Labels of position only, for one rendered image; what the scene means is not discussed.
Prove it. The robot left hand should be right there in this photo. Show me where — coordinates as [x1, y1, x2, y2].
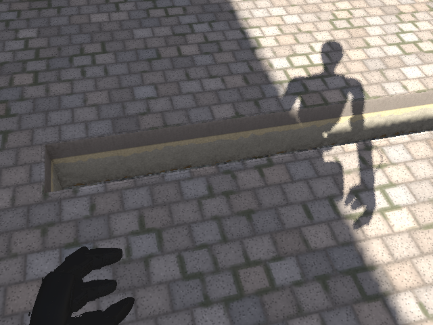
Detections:
[28, 246, 135, 325]

